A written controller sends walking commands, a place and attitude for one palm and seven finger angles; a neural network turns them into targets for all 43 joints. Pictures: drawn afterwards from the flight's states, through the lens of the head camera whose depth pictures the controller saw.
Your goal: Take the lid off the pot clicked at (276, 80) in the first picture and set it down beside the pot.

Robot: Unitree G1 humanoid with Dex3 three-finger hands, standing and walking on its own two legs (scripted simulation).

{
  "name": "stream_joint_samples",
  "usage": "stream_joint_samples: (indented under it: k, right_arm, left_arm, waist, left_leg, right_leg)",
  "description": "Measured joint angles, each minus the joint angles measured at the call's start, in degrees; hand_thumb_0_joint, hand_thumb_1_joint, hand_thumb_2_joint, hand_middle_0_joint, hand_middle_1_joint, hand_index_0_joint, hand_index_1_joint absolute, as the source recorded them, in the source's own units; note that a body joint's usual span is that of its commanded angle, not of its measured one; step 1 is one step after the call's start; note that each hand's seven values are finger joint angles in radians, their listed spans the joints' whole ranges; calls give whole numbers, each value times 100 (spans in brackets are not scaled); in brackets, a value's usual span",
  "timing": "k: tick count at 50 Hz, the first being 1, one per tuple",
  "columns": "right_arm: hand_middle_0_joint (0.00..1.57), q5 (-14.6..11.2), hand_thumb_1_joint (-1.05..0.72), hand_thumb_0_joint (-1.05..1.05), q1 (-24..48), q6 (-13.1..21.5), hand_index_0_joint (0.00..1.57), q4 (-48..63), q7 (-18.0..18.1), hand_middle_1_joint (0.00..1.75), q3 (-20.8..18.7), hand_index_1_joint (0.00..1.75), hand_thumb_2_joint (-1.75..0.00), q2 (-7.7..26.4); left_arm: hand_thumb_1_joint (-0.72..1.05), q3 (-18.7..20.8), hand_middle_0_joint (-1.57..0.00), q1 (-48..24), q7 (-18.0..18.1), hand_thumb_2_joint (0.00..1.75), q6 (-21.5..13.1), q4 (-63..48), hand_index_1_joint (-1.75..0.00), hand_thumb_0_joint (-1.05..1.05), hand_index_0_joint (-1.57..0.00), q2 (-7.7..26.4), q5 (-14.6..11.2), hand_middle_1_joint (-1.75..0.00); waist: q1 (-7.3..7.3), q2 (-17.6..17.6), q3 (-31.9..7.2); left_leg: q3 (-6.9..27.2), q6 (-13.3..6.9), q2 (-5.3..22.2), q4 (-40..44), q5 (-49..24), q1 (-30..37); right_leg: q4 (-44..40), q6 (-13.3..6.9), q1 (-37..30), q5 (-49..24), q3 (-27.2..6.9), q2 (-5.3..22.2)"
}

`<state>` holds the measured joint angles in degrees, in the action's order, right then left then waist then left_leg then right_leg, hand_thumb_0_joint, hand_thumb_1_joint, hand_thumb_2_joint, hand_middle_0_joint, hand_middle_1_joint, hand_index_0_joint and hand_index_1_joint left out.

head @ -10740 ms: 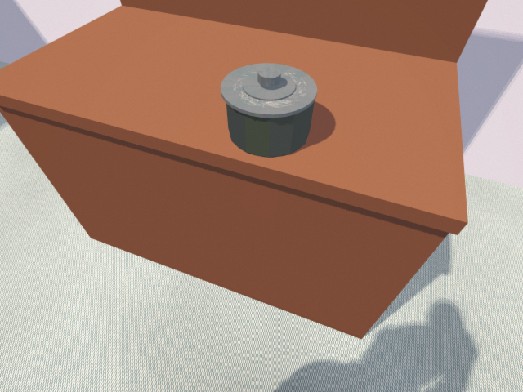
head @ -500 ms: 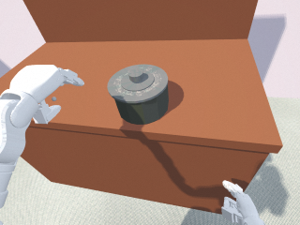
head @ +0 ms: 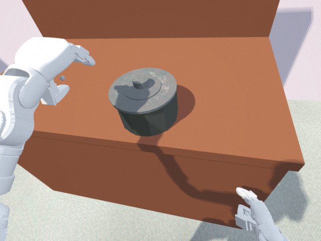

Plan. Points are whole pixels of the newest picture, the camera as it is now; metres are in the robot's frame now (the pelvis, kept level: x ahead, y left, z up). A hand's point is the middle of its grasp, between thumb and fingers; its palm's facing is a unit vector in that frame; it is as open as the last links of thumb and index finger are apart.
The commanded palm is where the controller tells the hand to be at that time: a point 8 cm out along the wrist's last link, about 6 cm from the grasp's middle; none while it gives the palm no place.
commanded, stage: move the open hand above the knob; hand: left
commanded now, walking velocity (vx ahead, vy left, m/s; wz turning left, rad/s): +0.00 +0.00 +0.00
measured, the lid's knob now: (140, 81) +0.49 +0.11 +0.15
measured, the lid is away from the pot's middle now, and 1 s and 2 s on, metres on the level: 0.00 0.00 0.00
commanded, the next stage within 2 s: none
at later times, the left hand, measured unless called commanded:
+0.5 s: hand (121, 102) +0.38 +0.13 +0.17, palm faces -0.15 +0.03 -0.99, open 9.6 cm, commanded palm +0.38 +0.16 +0.28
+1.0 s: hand (116, 47) +0.46 +0.14 +0.27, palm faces +0.07 -0.04 -1.00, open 9.6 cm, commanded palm +0.42 +0.12 +0.28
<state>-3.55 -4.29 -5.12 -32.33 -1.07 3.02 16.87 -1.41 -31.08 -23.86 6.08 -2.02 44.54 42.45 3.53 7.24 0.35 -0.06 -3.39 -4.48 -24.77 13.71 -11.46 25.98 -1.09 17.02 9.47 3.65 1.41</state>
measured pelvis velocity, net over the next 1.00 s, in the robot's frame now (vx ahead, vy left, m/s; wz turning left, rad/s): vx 0.02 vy -0.01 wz -0.01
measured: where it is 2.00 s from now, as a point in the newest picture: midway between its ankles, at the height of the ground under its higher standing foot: outside the picture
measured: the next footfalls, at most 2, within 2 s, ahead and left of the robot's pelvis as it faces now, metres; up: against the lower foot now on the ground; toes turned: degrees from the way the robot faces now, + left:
none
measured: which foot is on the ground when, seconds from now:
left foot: down 0.00-1.00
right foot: down 0.00-1.00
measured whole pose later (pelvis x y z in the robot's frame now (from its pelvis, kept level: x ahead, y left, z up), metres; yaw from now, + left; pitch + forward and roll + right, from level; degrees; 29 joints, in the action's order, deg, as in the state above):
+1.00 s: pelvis +0.02 -0.01 +0.00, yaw -1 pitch +3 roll +1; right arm -5.4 -5.3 -8.6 -34.6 -1.2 4.0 16.1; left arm -13.8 -55.9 -19.3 15.1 24.8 31.0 46.5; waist 0.3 6.2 -2.8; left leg -0.7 -2.9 -4.3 -24.9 15.2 -12.8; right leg 28.7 -1.5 19.8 12.1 2.9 1.2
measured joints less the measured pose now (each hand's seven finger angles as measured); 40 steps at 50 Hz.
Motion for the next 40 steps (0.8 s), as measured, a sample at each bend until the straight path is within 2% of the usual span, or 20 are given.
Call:
stream_joint_samples:
  k: [2, 3, 5, 7, 8, 11, 13, 14, 17, 19, 21, 23, 25, 28, 31, 34, 35, 36, 38, 40]
  right_arm:
    - [19, -72, -91, 1, -60, -144, 20, 109, -138, 30, -25, 30, -90, 25]
    - [19, -109, -91, 1, -99, -198, 20, 159, -197, 30, -46, 30, -90, 49]
    - [19, -177, -91, 1, -150, -246, 20, 216, -274, 30, -74, 30, -90, 96]
    - [20, -153, -91, 2, -100, -239, 20, 197, -237, 30, -43, 30, -90, 87]
    - [20, -114, -91, 2, -60, -190, 20, 169, -175, 30, -12, 30, -90, 62]
    - [20, 7, -91, 2, 36, 24, 20, 11, 69, 30, 72, 30, -90, -26]
    - [20, 21, -91, 1, 15, 56, 20, -75, 158, 30, 73, 30, -90, -65]
    - [20, -1, -91, 1, 1, 27, 20, -107, 137, 30, 69, 30, -90, -68]
    - [19, -72, -91, 1, -81, -209, 20, -77, -26, 30, 76, 30, -90, -44]
    - [19, -167, -91, 1, -213, -341, 20, 73, -169, 30, 26, 30, -90, 21]
    - [19, -235, -91, 1, -318, -436, 19, 152, -281, 30, -47, 30, -90, 99]
    - [19, -222, -91, 2, -287, -464, 19, 132, -276, 30, -58, 30, -90, 127]
    - [20, -132, -91, 2, -162, -334, 20, 59, -153, 30, -7, 30, -90, 102]
    - [20, -42, -91, 2, -89, -56, 20, -103, 143, 30, 19, 30, -90, 12]
    - [19, -50, -91, 1, -121, -15, 19, -203, 172, 30, 25, 30, -90, -28]
    - [19, -131, -91, 1, -194, -246, 19, -159, -30, 30, 35, 30, -90, -22]
    - [19, -174, -91, 1, -241, -326, 19, -95, -122, 30, 19, 30, -90, -5]
    - [19, -210, -91, 1, -286, -406, 19, -27, -207, 30, -5, 30, -90, 16]
    - [19, -251, -91, 1, -315, -537, 19, 45, -320, 30, -48, 30, -90, 52]
    - [19, -235, -91, 2, -222, -585, 19, 45, -315, 30, -35, 30, -90, 50]
  left_arm:
    - [-32, 285, -91, -18, -11, 165, 396, 267, -8, 0, -92, -240, -30, -9]
    - [-32, 278, -91, 72, -28, 165, 564, 238, -8, 0, -91, -407, -33, -9]
    - [-32, -25, -90, 355, -65, 165, 706, 10, -8, 0, -91, -818, -28, -8]
    - [-32, -510, -90, 651, -130, 165, 550, -328, -8, 0, -90, -1066, 33, -8]
    - [-32, -758, -90, 706, -159, 165, 400, -467, -8, 0, -90, -1047, 89, -8]
    - [-32, -1251, -91, 285, -82, 165, -47, -549, -8, 0, -91, -505, 233, -9]
    - [-32, -1259, -92, -321, 75, 165, -91, -160, -8, 0, -92, -274, 255, -9]
    - [-32, -1083, -92, -585, 154, 164, -59, 157, -8, 0, -92, -269, 203, -9]
    - [-32, -319, -91, -988, 243, 165, 334, 1084, -8, 0, -92, -438, 135, -9]
    - [-32, -148, -91, -825, 209, 165, 712, 1167, -8, 0, -91, -617, 141, -9]
    - [-32, -465, -90, -482, 106, 165, 939, 907, -8, 0, -90, -960, 141, -8]
    - [-32, -949, -90, -105, -7, 165, 831, 500, -8, 0, -90, -1245, 171, -8]
    - [-32, -1343, -90, 65, -57, 165, 468, 106, -8, 0, -90, -1152, 208, -8]
    - [-32, -1760, -91, -514, 60, 165, 109, 166, -8, 0, -91, -723, 339, -9]
    - [-32, -1437, -92, -1334, 307, 164, 135, 897, -8, 0, -92, -621, 260, -9]
    - [-32, -713, -91, -1727, 426, 165, 563, 1749, -8, 0, -92, -880, 209, -9]
    - [-32, -610, -91, -1656, 407, 165, 749, 1796, -8, 0, -91, -977, 205, -9]
    - [-32, -642, -91, -1498, 357, 165, 910, 1709, -8, 0, -91, -1083, 217, -8]
    - [-32, -1011, -90, -1088, 239, 165, 1069, 1373, -8, 0, -90, -1353, 256, -8]
    - [-32, -1485, -90, -745, 117, 165, 964, 977, -8, 0, -90, -1558, 279, -8]
  waist:
    - [-7, 52, -111]
    - [2, 82, -153]
    - [24, 119, -182]
    - [-4, 90, -91]
    - [-32, 54, -27]
    - [-105, -51, 123]
    - [-117, -70, 111]
    - [-137, -55, 65]
    - [-181, -10, -140]
    - [-185, 50, -234]
    - [-155, 91, -261]
    - [-166, 66, -167]
    - [-228, -2, 4]
    - [-254, -94, 145]
    - [-268, -85, 34]
    - [-278, -44, -221]
    - [-271, -14, -283]
    - [-255, 18, -328]
    - [-222, 51, -348]
    - [-240, 14, -236]
  left_leg:
    - [-25, 2, 9, 35, -14, -61]
    - [-30, -3, 11, 37, -12, -85]
    - [-28, -20, 7, -9, 19, -115]
    - [-37, -30, -2, -22, 49, -61]
    - [-43, -29, -5, -31, 61, -33]
    - [-45, -5, 9, -89, 105, 25]
    - [-26, 20, 20, -52, 96, 65]
    - [-18, 29, 28, -35, 86, 54]
    - [-77, 45, 47, 43, 56, -29]
    - [-107, 39, 61, 34, 67, -97]
    - [-90, 20, 53, 6, 90, -123]
    - [-75, 2, 32, -10, 107, -85]
    - [-88, -2, 27, -65, 141, -45]
    - [-69, 19, 27, -77, 161, 42]
    - [-49, 42, 37, 9, 125, 66]
    - [-84, 53, 39, 70, 95, -45]
    - [-96, 50, 45, 74, 98, -74]
    - [-101, 44, 51, 68, 106, -96]
    - [-89, 26, 49, 27, 136, -114]
    - [-72, 11, 33, -32, 169, -91]
  right_leg:
    - [-24, 6, 74, -20, -25, -11]
    - [-29, 12, 98, -22, -30, -14]
    - [8, 23, 123, 6, -28, -9]
    - [62, 25, 92, 51, -38, -1]
    - [100, 20, 79, 77, -45, 1]
    - [192, -16, 39, 139, -46, -11]
    - [151, -35, -7, 135, -28, -22]
    - [117, -40, -6, 120, -20, -30]
    - [71, -35, 115, 80, -80, -56]
    - [68, -26, 186, 74, -108, -73]
    - [78, -15, 195, 93, -91, -63]
    - [126, -7, 168, 133, -79, -40]
    - [218, -15, 149, 183, -91, -35]
    - [260, -41, 71, 226, -74, -34]
    - [167, -53, 39, 191, -56, -43]
    - [144, -39, 180, 171, -93, -50]
    - [134, -35, 209, 166, -104, -57]
    - [123, -31, 225, 164, -109, -64]
    - [137, -22, 225, 181, -96, -61]
    - [208, -19, 201, 227, -78, -41]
